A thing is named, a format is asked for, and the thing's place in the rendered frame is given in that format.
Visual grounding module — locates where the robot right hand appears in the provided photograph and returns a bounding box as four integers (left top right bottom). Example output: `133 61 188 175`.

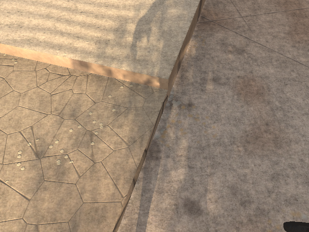
283 221 309 232

